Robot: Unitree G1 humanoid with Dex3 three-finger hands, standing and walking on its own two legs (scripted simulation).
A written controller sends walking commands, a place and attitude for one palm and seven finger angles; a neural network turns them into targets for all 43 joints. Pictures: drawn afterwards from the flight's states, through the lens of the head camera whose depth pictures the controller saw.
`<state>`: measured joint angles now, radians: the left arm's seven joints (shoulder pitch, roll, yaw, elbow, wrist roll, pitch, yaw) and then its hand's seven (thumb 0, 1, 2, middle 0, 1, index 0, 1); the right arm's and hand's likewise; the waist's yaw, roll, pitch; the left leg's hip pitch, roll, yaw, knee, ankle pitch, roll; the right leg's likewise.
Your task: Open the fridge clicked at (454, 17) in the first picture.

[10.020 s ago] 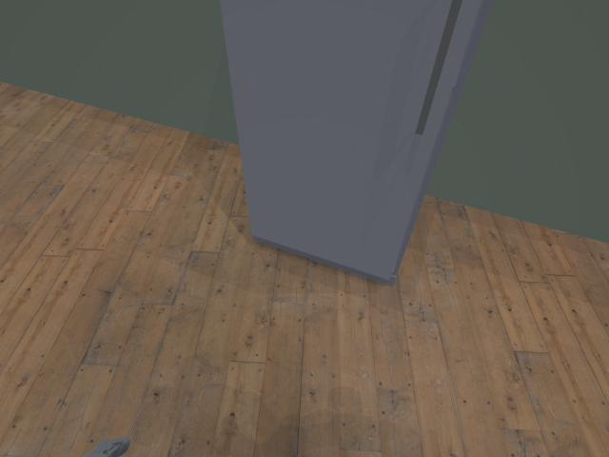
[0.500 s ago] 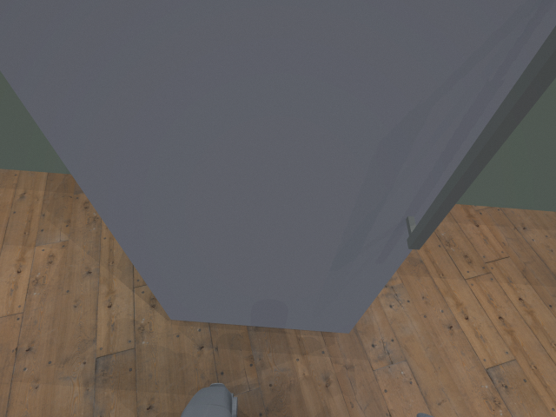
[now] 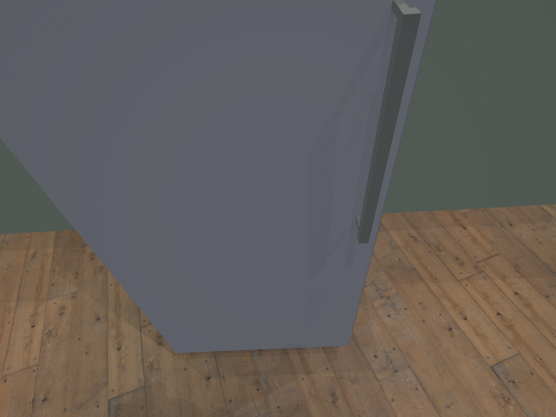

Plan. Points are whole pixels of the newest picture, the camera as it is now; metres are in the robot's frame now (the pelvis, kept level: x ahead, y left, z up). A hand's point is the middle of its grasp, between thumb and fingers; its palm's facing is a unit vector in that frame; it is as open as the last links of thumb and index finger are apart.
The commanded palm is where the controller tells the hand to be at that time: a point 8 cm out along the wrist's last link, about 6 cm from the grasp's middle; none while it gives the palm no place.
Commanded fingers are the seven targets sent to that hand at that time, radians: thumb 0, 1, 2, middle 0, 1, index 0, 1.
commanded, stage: come to a stop and stand still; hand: right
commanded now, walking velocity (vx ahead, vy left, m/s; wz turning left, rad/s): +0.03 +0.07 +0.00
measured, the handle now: (376, 150) +0.44 -0.13 +0.17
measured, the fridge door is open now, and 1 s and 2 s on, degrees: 0 0 0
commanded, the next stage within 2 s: look again from close up in 1.52 s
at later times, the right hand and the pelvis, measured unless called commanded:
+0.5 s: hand out of the picture +0.02 -0.13 -0.18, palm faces +0.01 +0.97 -0.22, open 7.3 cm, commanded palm none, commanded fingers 0.00 -0.90 -0.90 0.20 0.30 0.20 0.30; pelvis -0.01 +0.04 -0.01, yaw +1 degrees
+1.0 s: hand out of the picture -0.07 -0.14 -0.18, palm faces +0.02 +0.98 -0.19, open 7.4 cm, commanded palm none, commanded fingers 0.00 -0.90 -0.90 0.20 0.30 0.20 0.30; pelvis -0.05 +0.03 +0.00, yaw +1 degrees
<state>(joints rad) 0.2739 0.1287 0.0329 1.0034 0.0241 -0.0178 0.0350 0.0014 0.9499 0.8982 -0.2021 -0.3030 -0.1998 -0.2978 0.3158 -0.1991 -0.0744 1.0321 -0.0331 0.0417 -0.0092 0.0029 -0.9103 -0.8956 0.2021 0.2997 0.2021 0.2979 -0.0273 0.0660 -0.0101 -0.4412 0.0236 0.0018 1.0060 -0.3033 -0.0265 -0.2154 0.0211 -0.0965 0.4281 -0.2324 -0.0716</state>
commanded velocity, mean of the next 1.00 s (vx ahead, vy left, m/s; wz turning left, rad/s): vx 0.00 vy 0.00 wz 0.00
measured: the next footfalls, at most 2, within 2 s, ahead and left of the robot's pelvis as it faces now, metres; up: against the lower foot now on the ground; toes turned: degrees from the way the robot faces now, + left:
left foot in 0.22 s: +0.01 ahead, +0.14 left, +0.00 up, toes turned +3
